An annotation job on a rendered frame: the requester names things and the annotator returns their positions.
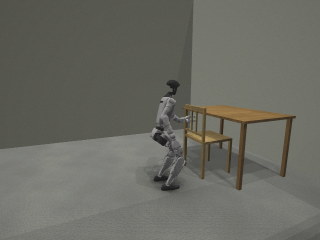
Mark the robot right hand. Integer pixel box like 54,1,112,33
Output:
171,139,183,157

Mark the chair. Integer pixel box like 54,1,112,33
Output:
183,104,233,180

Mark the left robot forearm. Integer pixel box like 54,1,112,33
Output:
171,115,186,123

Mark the right robot forearm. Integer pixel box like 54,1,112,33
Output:
162,115,176,141

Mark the robot left hand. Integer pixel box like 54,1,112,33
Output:
185,115,196,123

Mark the robot left shin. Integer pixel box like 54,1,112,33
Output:
158,153,176,177

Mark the robot torso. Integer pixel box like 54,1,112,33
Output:
151,96,175,141

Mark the table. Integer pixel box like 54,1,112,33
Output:
182,105,296,190

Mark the right robot upper arm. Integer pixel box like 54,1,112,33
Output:
160,97,176,122

